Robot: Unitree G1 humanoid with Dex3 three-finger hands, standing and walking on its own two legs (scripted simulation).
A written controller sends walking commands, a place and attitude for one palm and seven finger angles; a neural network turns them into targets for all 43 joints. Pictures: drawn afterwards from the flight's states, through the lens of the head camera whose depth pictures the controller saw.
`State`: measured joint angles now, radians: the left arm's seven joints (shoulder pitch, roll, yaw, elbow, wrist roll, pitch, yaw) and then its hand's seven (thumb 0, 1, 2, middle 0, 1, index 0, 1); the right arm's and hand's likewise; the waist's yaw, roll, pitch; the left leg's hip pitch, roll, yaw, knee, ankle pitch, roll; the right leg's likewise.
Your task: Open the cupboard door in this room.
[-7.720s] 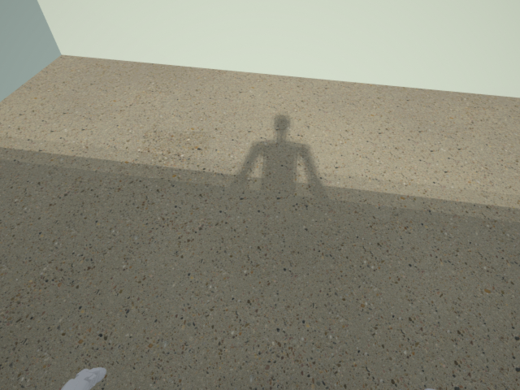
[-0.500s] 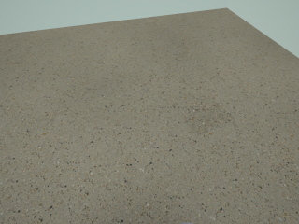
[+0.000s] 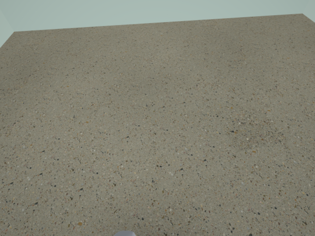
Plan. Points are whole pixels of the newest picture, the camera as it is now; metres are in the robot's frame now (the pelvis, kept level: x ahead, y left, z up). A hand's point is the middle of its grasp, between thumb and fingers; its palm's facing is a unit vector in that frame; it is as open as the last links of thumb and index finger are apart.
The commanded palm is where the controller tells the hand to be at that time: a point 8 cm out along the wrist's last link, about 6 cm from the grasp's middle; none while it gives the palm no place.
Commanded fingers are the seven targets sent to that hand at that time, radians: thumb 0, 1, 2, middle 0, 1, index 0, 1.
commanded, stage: turn or walk to find it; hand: left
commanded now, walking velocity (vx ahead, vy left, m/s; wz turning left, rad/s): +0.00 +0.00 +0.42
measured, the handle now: out of the picture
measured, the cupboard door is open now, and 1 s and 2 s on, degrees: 0 0 0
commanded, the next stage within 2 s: none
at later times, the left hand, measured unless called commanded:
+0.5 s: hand out of the picture +0.00 +0.26 -0.16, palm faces +0.22 -0.94 -0.25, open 7.4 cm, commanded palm none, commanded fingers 0.00 0.90 0.90 -0.20 -0.30 -0.20 -0.30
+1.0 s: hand out of the picture -0.09 +0.18 -0.15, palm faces +0.44 -0.86 -0.26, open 7.3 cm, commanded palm none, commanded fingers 0.00 0.90 0.90 -0.20 -0.30 -0.20 -0.30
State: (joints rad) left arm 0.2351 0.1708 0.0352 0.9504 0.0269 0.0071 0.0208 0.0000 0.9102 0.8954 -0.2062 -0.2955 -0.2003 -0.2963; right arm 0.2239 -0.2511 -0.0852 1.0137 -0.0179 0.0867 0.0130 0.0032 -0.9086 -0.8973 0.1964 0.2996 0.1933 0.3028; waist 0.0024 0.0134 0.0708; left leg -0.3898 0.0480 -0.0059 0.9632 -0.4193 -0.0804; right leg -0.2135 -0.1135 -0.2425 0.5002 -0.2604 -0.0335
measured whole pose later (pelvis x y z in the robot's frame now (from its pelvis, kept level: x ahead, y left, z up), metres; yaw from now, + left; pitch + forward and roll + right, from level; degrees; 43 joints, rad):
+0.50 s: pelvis -0.04 +0.04 +0.00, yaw +11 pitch +0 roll +0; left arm 0.17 0.24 0.07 0.96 0.02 0.06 0.01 0.00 0.91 0.90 -0.20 -0.29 -0.19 -0.30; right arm 0.19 -0.18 -0.04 0.95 -0.02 0.03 0.00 0.00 -0.90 -0.90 0.20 0.30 0.20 0.30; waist -0.01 -0.01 0.05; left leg -0.25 -0.04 -0.03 0.44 -0.18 0.04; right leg -0.41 -0.08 -0.03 0.94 -0.42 0.08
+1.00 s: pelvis -0.07 -0.02 +0.00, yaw +25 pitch +0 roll +2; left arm 0.23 0.16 0.04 0.95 0.03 0.01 0.02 0.00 0.91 0.90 -0.21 -0.30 -0.20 -0.30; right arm 0.23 -0.26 -0.09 1.01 -0.02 0.09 0.01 0.00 -0.91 -0.90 0.20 0.30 0.19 0.30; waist -0.01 0.02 0.07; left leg -0.41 0.05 -0.02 1.01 -0.40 -0.08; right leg -0.20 -0.11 -0.22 0.49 -0.28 -0.03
